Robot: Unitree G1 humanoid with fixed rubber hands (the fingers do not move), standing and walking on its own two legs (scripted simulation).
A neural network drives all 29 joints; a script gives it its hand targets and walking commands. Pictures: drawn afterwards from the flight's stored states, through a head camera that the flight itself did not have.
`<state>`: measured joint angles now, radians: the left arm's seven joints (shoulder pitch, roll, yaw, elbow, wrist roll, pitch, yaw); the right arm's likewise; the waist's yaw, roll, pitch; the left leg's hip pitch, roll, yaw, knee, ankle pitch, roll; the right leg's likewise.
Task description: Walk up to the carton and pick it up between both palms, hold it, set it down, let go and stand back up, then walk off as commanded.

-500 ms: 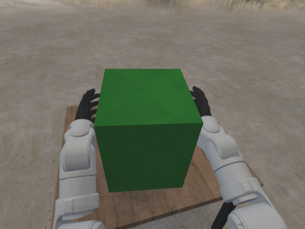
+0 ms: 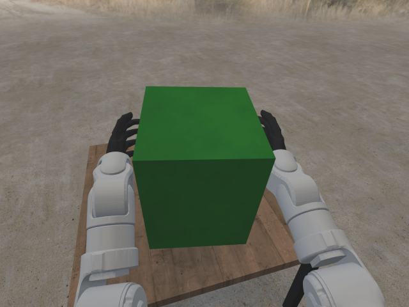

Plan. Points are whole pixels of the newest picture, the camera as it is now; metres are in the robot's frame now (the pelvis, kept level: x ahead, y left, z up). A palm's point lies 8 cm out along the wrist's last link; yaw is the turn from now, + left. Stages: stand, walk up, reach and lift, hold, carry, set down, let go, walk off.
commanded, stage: hold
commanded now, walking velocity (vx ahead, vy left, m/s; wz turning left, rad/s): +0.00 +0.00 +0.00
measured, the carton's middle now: (197, 168) +0.37 +0.01 +0.15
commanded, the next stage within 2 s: none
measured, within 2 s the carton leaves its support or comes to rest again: neither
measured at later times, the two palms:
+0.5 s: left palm (108, 160) +0.36 +0.17 +0.20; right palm (262, 151) +0.37 -0.12 +0.19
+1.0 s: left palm (120, 156) +0.37 +0.15 +0.19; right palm (269, 152) +0.37 -0.14 +0.18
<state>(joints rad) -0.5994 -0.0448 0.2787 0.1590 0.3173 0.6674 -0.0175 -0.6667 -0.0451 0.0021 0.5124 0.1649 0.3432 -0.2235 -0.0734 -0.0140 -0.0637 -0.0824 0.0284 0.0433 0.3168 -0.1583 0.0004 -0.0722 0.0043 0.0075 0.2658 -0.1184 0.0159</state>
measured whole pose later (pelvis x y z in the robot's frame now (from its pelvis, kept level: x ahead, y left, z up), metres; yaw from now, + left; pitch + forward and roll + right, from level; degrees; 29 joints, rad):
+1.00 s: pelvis +0.01 +0.00 +0.00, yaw +0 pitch -4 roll -1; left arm -0.56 -0.05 0.27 0.11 0.33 0.68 -0.03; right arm -0.63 -0.04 0.02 0.49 0.18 0.32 -0.23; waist -0.07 -0.02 -0.05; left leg -0.07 0.03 0.04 0.31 -0.17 0.00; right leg -0.06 0.00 0.01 0.26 -0.14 0.02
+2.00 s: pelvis +0.01 +0.00 +0.00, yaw +0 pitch -4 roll -1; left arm -0.55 -0.05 0.26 0.08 0.33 0.68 -0.03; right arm -0.62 -0.04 0.03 0.48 0.21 0.29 -0.24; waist -0.07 -0.02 -0.03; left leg -0.06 0.03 0.04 0.31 -0.18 0.00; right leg -0.05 0.00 0.01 0.26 -0.14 0.02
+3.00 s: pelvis +0.02 +0.00 +0.00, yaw +0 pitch -5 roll -1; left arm -0.48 -0.04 0.26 -0.01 0.30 0.69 -0.03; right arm -0.61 -0.04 0.07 0.42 0.25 0.30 -0.27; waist -0.07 -0.02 -0.03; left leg -0.05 0.03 0.04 0.32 -0.19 0.00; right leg -0.03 0.00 0.01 0.26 -0.14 0.02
